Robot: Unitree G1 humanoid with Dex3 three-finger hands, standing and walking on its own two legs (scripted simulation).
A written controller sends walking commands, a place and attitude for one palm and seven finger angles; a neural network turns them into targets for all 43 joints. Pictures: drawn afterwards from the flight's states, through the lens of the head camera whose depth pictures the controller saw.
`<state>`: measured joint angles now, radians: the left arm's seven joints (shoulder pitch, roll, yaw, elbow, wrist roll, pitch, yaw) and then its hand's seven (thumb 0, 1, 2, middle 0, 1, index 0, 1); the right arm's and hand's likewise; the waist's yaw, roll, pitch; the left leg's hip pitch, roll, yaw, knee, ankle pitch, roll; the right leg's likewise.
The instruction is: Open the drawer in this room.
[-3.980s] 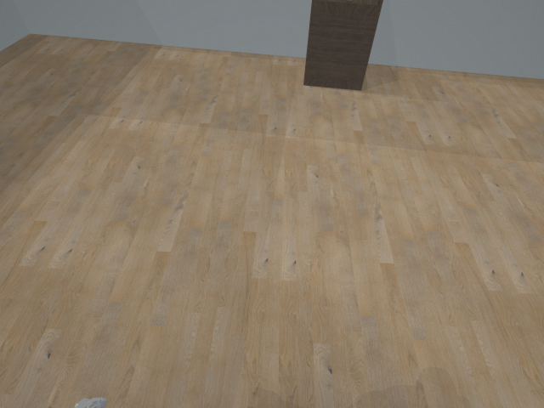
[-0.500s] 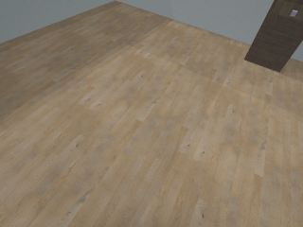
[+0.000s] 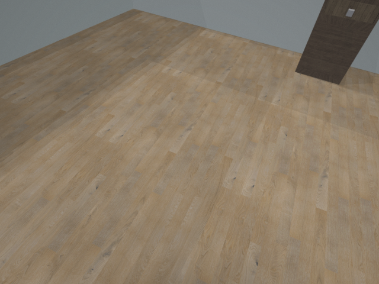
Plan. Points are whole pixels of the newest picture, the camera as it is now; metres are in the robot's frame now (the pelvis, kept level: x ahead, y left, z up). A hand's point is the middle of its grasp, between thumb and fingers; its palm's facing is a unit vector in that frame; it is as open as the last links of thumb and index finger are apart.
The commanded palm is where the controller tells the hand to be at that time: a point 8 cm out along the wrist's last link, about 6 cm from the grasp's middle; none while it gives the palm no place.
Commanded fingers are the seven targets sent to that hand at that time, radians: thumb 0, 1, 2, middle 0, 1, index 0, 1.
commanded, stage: turn or walk to find it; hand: left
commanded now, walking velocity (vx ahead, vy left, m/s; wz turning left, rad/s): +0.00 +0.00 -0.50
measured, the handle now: (350, 12) +2.17 -1.17 -0.14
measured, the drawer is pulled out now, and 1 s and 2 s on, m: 0.00 0.00 0.00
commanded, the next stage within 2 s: stand and wait in 0.04 s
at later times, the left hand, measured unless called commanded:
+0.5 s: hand out of the picture +0.03 +0.16 -0.18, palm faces +0.01 -0.98 -0.19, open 7.3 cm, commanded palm none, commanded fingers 0.00 0.90 0.90 -0.20 -0.30 -0.20 -0.30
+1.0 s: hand out of the picture +0.00 +0.17 -0.18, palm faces +0.02 -0.98 -0.19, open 7.4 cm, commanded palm none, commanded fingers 0.00 0.90 0.90 -0.20 -0.30 -0.20 -0.30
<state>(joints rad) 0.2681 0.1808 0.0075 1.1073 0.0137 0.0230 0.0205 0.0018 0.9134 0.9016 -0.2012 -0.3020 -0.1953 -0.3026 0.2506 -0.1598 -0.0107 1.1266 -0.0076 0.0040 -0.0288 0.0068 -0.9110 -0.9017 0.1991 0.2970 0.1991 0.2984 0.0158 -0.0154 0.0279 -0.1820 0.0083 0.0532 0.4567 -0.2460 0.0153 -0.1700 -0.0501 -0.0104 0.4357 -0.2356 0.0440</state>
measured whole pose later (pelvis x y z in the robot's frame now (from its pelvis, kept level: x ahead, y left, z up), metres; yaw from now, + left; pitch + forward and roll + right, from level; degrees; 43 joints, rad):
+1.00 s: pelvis +0.00 -0.01 +0.00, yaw +0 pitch -1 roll +0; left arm 0.26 0.18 0.01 1.12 0.02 0.01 0.01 0.00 0.91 0.90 -0.20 -0.30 -0.20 -0.30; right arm 0.22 -0.18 -0.01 1.10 -0.01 -0.01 -0.02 0.01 -0.91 -0.90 0.20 0.30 0.20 0.30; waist 0.01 -0.01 0.04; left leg -0.21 0.03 0.05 0.47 -0.26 -0.01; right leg -0.20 -0.02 -0.01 0.46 -0.25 0.02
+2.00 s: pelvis +0.00 -0.02 +0.00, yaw +3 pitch +1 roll +0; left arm 0.15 0.24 0.02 1.02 0.01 0.01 0.02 0.00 0.91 0.90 -0.20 -0.30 -0.20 -0.30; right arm 0.21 -0.22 -0.02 1.06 -0.02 0.02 0.00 0.01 -0.91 -0.90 0.20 0.30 0.20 0.30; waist 0.00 -0.01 0.03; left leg -0.27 0.00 -0.02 0.52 -0.26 0.00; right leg -0.24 -0.05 -0.06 0.51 -0.28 0.03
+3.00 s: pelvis +0.00 -0.01 +0.00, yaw -2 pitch -1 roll +0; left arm 0.18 0.29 0.01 1.11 0.02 -0.01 0.01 0.00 0.91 0.90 -0.20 -0.30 -0.20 -0.30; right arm 0.18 -0.27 -0.02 1.12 -0.01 -0.01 0.00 0.01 -0.91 -0.90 0.20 0.30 0.20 0.30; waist 0.00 0.00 0.04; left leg -0.16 0.01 0.05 0.41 -0.23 0.01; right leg -0.17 -0.03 0.01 0.40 -0.22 0.03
